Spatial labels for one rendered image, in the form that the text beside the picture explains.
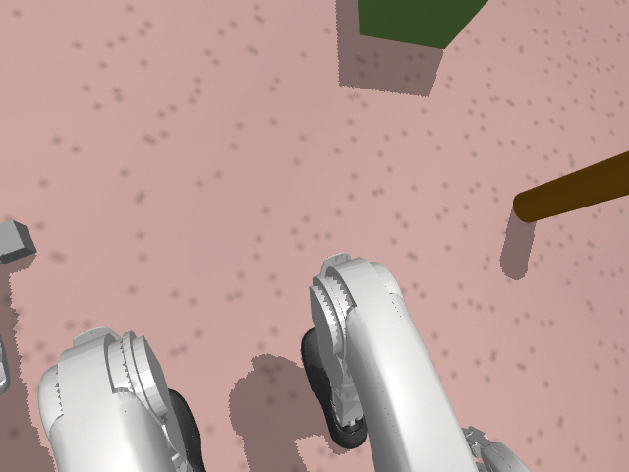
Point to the right robot hand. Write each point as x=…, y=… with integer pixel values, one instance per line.
x=496, y=456

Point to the right robot foot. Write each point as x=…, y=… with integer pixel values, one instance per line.
x=347, y=437

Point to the left robot foot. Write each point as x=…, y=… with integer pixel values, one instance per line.
x=189, y=430

